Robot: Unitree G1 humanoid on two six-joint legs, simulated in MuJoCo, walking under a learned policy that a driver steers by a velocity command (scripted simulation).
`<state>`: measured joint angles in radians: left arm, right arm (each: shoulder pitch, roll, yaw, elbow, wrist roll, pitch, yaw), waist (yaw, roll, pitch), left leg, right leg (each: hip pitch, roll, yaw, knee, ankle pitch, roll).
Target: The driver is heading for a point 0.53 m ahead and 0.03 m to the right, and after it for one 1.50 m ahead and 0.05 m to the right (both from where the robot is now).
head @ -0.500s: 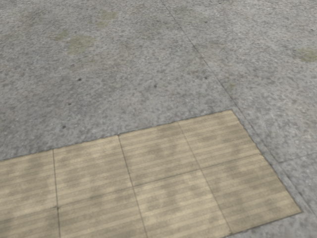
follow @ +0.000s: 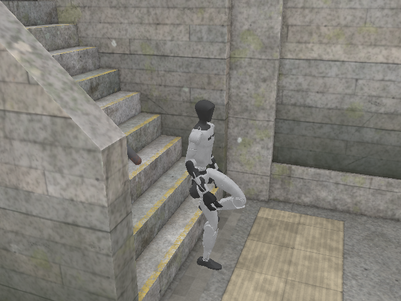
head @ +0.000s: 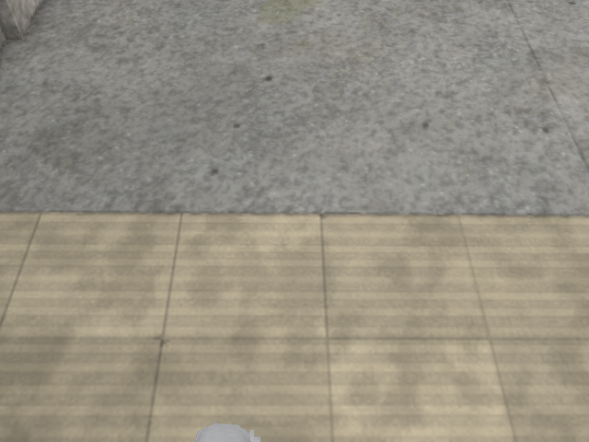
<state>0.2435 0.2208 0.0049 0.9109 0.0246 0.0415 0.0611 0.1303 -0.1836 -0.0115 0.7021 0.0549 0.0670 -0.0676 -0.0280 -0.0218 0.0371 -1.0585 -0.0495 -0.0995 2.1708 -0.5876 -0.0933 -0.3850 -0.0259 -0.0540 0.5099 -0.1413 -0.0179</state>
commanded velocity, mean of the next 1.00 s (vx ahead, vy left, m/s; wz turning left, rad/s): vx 0.36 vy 0.00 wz -0.15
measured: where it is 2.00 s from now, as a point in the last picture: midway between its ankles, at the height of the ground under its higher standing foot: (255, 419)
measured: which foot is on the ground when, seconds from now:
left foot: up 0.00-0.22, down 0.24-0.78, up 0.80-1.00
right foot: down 0.00-0.24, up 0.26-0.76, down 0.78-1.00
